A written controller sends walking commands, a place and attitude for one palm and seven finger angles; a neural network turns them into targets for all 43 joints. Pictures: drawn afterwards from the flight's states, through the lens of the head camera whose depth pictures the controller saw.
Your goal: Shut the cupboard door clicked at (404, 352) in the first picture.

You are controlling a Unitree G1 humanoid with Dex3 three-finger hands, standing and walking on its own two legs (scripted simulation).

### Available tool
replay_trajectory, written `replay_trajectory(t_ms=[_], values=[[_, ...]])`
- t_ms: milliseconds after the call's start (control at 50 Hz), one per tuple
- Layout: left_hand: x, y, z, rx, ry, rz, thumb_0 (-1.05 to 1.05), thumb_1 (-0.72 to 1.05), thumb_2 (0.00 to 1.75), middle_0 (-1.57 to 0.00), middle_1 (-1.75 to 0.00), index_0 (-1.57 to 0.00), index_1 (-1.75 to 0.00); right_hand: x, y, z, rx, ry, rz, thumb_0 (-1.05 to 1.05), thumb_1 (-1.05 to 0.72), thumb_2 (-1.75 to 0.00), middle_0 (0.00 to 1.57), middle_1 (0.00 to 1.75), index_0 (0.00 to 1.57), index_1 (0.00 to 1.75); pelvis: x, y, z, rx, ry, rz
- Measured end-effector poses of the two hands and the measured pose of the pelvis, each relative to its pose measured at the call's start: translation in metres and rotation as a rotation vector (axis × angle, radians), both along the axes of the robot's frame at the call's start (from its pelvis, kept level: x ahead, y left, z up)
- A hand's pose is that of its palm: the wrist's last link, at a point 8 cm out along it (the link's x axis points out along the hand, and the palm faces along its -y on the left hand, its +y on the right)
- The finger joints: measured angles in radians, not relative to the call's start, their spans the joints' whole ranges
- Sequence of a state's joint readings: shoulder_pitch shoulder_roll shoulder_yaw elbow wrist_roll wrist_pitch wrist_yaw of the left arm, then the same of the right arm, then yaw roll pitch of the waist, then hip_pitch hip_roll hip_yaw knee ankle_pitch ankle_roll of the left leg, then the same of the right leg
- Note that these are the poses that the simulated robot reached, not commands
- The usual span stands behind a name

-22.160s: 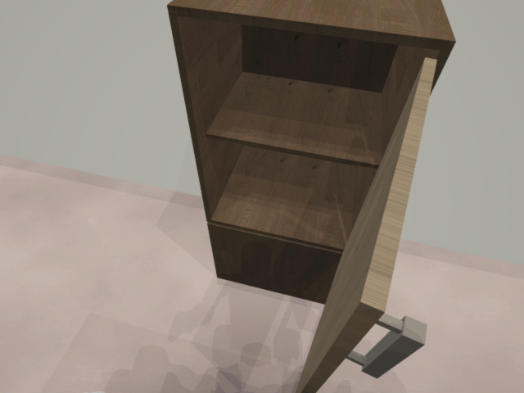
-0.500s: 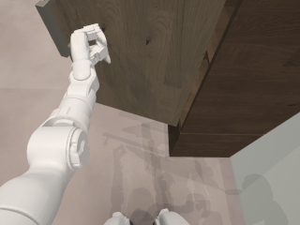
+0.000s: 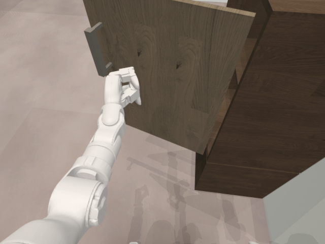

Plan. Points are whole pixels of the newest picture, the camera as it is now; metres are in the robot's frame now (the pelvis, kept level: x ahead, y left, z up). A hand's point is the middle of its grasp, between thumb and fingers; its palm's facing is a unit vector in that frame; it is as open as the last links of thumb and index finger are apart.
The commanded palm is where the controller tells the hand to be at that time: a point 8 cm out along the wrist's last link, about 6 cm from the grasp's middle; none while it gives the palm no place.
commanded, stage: draw the hand back to the body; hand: left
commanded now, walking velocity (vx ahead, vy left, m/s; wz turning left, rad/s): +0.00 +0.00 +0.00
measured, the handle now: (101, 50) +0.64 +0.16 +0.11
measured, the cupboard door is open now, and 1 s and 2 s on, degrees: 72 72 72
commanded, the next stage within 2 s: step back with the hand held close in 1.66 s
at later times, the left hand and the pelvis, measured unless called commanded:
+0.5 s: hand (103, 110) +0.39 +0.11 +0.14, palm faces +0.00 -1.00 -0.03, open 3.2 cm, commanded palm +0.34 +0.17 +0.15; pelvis +0.00 +0.00 +0.02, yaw -1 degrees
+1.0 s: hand (20, 158) +0.26 +0.23 +0.17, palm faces +0.22 -0.93 -0.28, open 4.0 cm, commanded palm +0.21 +0.28 +0.19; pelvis +0.01 +0.03 +0.04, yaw +1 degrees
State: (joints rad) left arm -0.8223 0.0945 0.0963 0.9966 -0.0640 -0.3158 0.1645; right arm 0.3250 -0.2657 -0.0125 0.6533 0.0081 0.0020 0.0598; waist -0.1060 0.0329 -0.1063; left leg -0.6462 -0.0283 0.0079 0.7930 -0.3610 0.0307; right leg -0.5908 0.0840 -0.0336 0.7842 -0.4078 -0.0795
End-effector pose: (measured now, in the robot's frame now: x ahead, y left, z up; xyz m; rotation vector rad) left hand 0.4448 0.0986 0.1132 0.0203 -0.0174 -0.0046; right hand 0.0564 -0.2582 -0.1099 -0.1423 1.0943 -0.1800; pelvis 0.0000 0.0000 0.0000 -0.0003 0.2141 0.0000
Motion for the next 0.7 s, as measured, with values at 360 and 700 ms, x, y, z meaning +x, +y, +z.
replay_trajectory(t_ms=[360, 700], values=[[-0.042, 0.047, 0.009, 0.003, -0.009, 0.026, 0.02, 0.90, 0.90, -1.30, -1.50, -1.30, -1.50, -0.021, 0.016, 0.001, 0.060, 0.017, -0.040, 0.01, -0.90, -0.89, 0.20, 0.30, 0.20, 0.30, 0.000, 0.001, 0.011, 0.008, -0.069, -0.031], [-0.136, 0.104, 0.048, 0.127, -0.054, 0.013, 0.02, 0.90, 0.90, -1.20, -1.38, -1.20, -1.39, 0.116, 0.037, 0.064, 0.005, -0.358, 0.076, 0.01, -0.90, -0.89, 0.20, 0.30, 0.20, 0.30, 0.002, 0.012, 0.029, 0.002, -0.202, -0.008]])
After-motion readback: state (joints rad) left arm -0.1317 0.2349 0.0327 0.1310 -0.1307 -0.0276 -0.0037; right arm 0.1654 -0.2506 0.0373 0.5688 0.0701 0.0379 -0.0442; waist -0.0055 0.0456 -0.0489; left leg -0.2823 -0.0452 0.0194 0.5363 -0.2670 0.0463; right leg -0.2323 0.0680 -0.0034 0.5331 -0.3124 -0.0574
